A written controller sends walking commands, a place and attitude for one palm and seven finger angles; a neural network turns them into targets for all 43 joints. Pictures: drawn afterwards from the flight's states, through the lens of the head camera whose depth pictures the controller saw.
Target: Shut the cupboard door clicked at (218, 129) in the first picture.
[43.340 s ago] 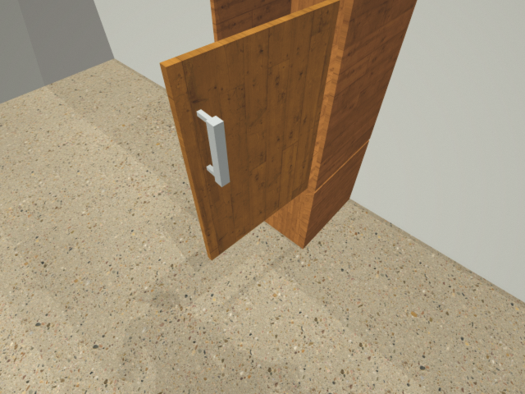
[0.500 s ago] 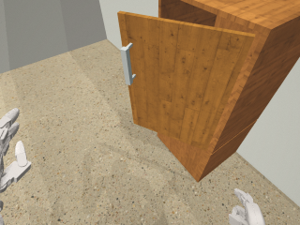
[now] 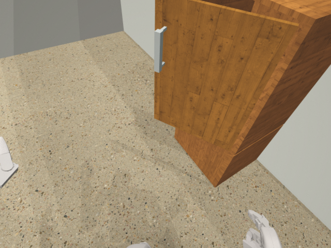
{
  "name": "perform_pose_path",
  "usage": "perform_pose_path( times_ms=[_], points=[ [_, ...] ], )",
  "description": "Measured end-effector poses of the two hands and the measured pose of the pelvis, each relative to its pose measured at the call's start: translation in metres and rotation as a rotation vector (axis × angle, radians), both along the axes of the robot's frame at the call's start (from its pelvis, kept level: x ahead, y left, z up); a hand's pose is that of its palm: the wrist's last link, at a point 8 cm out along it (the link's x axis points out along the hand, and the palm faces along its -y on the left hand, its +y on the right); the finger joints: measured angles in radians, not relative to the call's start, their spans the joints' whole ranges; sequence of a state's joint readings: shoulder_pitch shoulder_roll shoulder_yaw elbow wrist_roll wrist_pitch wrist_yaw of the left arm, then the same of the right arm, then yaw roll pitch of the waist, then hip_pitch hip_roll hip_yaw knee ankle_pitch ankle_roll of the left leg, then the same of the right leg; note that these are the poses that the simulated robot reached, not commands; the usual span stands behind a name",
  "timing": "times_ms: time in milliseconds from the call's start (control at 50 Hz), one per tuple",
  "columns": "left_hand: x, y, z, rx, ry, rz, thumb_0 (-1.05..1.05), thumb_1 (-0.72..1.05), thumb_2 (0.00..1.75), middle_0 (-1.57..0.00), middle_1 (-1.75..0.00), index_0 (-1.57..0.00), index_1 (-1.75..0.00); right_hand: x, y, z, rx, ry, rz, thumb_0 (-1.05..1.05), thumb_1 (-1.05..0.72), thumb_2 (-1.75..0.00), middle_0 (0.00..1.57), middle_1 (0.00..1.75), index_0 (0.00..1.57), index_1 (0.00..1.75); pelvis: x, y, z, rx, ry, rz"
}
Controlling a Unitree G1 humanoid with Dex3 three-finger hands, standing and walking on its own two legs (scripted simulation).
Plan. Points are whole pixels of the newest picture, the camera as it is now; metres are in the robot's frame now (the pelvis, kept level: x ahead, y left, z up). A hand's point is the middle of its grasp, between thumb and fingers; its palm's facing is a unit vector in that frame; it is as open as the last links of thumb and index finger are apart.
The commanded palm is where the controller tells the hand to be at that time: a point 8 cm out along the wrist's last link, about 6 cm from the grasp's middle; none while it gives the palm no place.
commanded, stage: step back with the hand held close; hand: left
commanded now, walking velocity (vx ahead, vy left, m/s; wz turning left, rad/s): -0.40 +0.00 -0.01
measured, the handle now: (161, 49) +0.74 +0.08 +0.09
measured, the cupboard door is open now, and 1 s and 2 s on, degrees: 29 29 29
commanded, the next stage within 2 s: stop stepping back and stand still in 0.44 s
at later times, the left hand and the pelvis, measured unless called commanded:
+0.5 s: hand out of the picture +0.11 +0.27 +0.17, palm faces +0.46 -0.79 -0.41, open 7.4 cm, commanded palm +0.03 +0.31 +0.19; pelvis -0.10 +0.00 +0.00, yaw +3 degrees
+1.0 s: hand out of the picture +0.05 +0.30 +0.17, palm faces +0.45 -0.83 -0.32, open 7.4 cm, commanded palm -0.02 +0.33 +0.19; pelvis -0.17 +0.03 +0.01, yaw -2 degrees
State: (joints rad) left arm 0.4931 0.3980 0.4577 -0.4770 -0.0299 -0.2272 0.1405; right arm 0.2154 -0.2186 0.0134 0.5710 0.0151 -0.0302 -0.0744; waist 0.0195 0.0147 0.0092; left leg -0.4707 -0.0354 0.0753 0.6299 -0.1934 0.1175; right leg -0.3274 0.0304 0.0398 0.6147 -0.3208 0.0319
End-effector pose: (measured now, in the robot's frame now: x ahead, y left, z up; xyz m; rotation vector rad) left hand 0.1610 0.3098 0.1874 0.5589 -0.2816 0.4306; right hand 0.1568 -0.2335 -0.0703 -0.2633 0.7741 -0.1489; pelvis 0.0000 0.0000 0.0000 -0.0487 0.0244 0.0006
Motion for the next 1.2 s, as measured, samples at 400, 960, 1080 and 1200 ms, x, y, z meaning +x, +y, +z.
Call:
perform_pose_path(
  times_ms=[400, 960, 1080, 1200],
  points=[
    [-0.081, -0.017, 0.003, -0.016, -0.053, -0.030, 0.01, 0.88, 0.90, -0.22, -0.30, -0.21, -0.30, -0.081, -0.027, 0.010, -0.045, 0.029, -0.024, 0.01, -0.90, -0.90, 0.21, 0.30, 0.21, 0.30, -0.070, -0.012, 0.003, 0.046, -0.010, 0.020],
    [-0.158, 0.019, -0.006, -0.118, -0.039, -0.045, 0.01, 0.88, 0.90, -0.22, -0.30, -0.21, -0.30, -0.224, -0.001, 0.008, -0.062, 0.010, -0.153, 0.01, -0.90, -0.90, 0.21, 0.30, 0.21, 0.30, -0.160, 0.026, 0.007, -0.006, -0.075, -0.032],
    [-0.164, 0.025, 0.014, -0.092, -0.069, -0.084, 0.02, 0.89, 0.90, -0.21, -0.30, -0.21, -0.30, -0.233, 0.019, 0.025, -0.059, -0.014, -0.125, 0.01, -0.90, -0.90, 0.20, 0.30, 0.20, 0.30, -0.182, 0.035, 0.018, -0.013, -0.062, -0.022],
    [-0.195, 0.017, 0.030, 0.035, -0.004, -0.146, 0.02, 0.89, 0.90, -0.21, -0.30, -0.21, -0.30, -0.230, 0.040, 0.020, 0.018, -0.056, -0.076, 0.01, -0.90, -0.90, 0.21, 0.30, 0.21, 0.30, -0.202, 0.041, 0.015, 0.016, -0.041, -0.051]
  ],
)
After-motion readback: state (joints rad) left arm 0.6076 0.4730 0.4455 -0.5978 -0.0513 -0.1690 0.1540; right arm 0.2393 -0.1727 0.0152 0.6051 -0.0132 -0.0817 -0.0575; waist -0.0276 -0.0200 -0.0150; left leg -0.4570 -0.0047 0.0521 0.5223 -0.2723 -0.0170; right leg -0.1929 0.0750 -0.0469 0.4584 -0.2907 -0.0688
